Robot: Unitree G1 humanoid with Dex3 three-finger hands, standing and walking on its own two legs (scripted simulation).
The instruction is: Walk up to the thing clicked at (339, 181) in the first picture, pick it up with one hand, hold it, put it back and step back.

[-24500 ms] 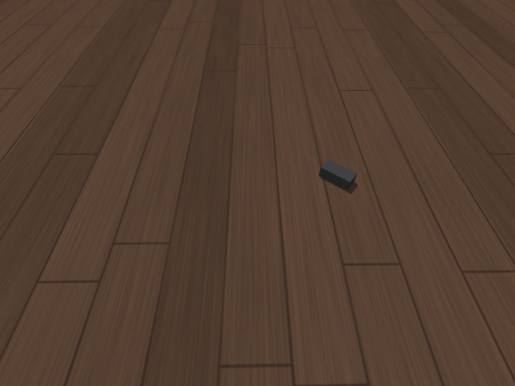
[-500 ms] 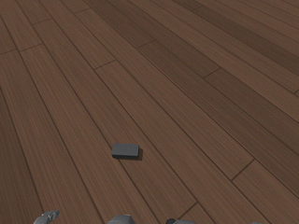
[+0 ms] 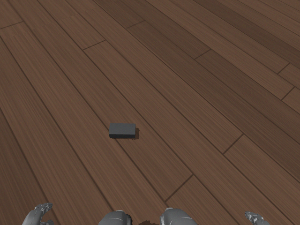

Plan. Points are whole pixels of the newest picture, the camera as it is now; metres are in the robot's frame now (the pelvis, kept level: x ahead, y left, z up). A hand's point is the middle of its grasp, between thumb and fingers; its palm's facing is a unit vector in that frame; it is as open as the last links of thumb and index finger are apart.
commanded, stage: walk up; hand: left
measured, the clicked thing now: (122, 130) +0.67 +0.17 -0.73
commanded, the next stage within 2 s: none
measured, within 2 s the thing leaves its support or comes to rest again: neither
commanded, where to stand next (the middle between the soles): +0.30 -0.08 m, yaw +1 degrees
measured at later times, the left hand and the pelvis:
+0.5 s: hand out of the picture +0.00 +0.25 -0.16, palm faces +0.02 -0.94 -0.34, open 7.3 cm; pelvis -0.14 -0.01 -0.01, yaw +1 degrees
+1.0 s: hand out of the picture -0.19 +0.19 -0.13, palm faces +0.02 -0.92 -0.40, open 7.3 cm; pelvis -0.22 -0.08 +0.00, yaw -2 degrees
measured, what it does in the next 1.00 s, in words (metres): walks backwards: right foot, then left foot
